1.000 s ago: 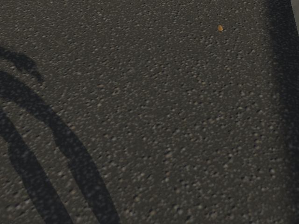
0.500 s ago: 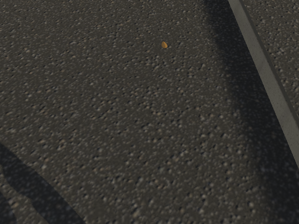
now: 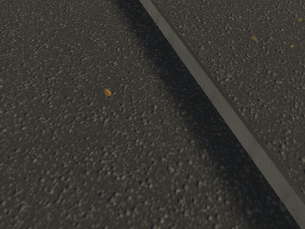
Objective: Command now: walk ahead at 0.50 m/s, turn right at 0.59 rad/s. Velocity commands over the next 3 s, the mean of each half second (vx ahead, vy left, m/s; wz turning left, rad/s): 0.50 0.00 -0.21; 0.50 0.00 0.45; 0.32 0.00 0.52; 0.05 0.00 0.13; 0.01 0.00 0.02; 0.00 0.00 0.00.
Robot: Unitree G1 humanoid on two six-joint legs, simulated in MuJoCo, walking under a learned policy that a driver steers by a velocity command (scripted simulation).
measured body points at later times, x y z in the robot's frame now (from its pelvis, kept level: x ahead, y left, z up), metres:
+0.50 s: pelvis +0.25 -0.06 +0.00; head +0.29 -0.08 +0.45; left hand +0.45 +0.17 -0.08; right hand +0.26 -0.35 -0.13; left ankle +0.16 +0.10 -0.64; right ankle +0.29 -0.16 -0.74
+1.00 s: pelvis +0.52 +0.00 -0.01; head +0.56 +0.02 +0.43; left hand +0.55 +0.29 -0.14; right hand +0.73 -0.24 -0.11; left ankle +0.58 +0.08 -0.74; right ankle +0.39 -0.18 -0.63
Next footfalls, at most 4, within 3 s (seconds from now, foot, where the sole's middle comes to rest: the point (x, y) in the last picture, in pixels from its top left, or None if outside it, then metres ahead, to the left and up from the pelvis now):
0.38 right None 0.33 -0.17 -0.77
0.90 left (134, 201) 0.62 0.09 -0.77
1.38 right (155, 146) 0.93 -0.01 -0.77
1.72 left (117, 175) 0.75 0.18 -0.77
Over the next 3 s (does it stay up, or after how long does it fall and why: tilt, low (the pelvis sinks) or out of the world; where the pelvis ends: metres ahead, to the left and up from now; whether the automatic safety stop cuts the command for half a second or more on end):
stays up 0.80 0.07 0.00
